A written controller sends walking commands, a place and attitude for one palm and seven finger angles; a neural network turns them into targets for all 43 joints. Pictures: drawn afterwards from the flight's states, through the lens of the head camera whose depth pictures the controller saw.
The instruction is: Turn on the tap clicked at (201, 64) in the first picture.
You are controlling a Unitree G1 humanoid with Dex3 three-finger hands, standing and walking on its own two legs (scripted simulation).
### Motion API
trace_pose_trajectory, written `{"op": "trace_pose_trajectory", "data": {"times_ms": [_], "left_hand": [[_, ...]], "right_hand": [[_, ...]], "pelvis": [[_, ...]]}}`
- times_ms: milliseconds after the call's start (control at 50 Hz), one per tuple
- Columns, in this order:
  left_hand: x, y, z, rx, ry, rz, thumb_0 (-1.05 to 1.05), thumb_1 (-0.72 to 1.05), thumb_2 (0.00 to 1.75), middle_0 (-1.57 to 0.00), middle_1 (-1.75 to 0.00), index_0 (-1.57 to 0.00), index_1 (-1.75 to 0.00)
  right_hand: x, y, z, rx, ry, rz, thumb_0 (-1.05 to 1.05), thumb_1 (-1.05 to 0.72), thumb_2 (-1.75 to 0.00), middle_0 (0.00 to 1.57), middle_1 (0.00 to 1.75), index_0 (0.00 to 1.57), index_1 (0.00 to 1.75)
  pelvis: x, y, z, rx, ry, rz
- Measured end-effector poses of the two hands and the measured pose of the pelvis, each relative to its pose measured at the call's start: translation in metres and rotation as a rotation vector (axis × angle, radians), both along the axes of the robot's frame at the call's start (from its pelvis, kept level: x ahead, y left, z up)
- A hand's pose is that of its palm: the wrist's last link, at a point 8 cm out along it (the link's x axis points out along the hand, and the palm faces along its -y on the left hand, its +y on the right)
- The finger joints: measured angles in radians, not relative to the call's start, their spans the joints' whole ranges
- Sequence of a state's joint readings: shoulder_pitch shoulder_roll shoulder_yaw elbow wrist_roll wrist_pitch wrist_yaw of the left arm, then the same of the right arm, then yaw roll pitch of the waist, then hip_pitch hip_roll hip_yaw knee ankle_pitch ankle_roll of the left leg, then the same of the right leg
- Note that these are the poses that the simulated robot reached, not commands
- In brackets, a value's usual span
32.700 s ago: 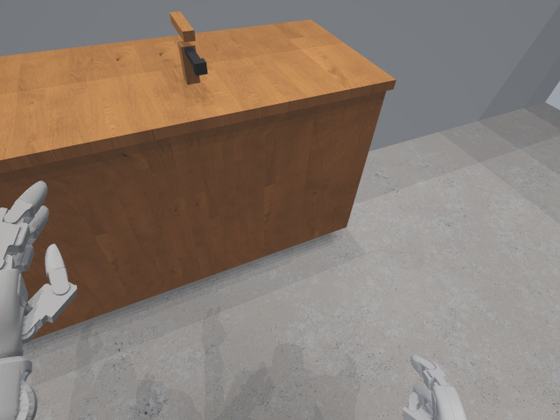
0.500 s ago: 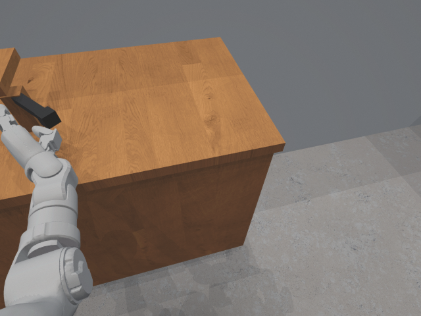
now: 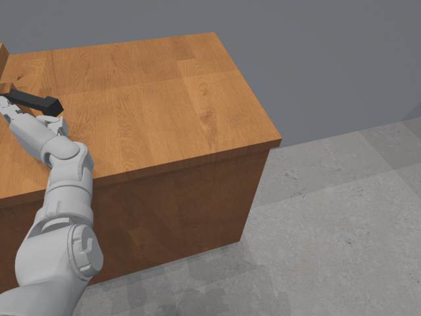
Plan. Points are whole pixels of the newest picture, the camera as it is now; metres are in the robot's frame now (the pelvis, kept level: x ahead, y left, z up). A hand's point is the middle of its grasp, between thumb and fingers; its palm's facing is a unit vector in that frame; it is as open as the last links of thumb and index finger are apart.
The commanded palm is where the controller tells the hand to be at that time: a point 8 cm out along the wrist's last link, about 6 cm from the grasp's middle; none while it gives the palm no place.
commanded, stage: push the lever round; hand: left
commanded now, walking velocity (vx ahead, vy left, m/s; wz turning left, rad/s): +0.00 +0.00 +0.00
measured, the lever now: (51, 107) +0.48 +0.31 +0.13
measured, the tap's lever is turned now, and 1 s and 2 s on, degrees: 53 73 73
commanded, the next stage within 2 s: lift the hand up off the lever in 0.60 s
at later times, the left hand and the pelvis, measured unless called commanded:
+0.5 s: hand (71, 112) +0.48 +0.27 +0.12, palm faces +0.82 -0.56 -0.10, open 7.8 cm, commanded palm +0.43 +0.29 +0.13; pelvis +0.01 -0.01 +0.00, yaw +0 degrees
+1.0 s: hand (68, 106) +0.49 +0.28 +0.13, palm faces +0.82 -0.57 -0.08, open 7.8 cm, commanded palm +0.44 +0.30 +0.14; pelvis +0.02 +0.00 +0.00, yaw -1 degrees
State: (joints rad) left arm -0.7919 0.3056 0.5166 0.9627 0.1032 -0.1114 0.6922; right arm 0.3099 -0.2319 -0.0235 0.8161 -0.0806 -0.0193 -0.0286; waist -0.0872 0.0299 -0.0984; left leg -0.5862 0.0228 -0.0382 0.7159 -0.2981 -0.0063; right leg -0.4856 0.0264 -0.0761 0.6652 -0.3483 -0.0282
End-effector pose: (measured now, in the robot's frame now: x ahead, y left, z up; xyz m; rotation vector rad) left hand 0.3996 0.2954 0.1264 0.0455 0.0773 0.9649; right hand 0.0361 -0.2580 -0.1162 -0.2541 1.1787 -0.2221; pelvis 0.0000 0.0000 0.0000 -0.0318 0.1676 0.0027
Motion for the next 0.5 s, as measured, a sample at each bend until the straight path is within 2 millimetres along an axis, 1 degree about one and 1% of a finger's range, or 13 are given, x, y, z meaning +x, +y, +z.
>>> {"op": "trace_pose_trajectory", "data": {"times_ms": [200, 360, 500], "left_hand": [[0.015, -0.011, 0.003, 0.001, 0.021, 0.004, 0.05, 0.95, 0.92, -0.15, -0.15, -0.15, -0.15], [0.020, -0.013, 0.003, 0.004, 0.020, 0.008, 0.05, 0.93, 0.92, -0.15, -0.15, -0.16, -0.15], [0.025, -0.011, 0.004, 0.006, 0.024, 0.012, 0.05, 0.92, 0.91, -0.15, -0.15, -0.15, -0.15]], "right_hand": [[-0.011, -0.001, -0.004, 0.017, 0.041, -0.010, 0.00, -0.90, -0.90, 0.20, 0.30, 0.20, 0.30], [-0.017, -0.008, -0.003, 0.013, 0.056, -0.034, 0.00, -0.90, -0.90, 0.20, 0.30, 0.20, 0.30], [-0.017, -0.014, -0.001, -0.001, 0.067, -0.041, 0.00, -0.90, -0.90, 0.20, 0.30, 0.20, 0.30]], "pelvis": [[0.001, -0.004, -0.001, 0.003, 0.016, -0.001], [0.006, -0.009, -0.001, 0.004, 0.021, -0.008], [0.009, -0.011, -0.001, 0.003, 0.023, -0.004]]}}
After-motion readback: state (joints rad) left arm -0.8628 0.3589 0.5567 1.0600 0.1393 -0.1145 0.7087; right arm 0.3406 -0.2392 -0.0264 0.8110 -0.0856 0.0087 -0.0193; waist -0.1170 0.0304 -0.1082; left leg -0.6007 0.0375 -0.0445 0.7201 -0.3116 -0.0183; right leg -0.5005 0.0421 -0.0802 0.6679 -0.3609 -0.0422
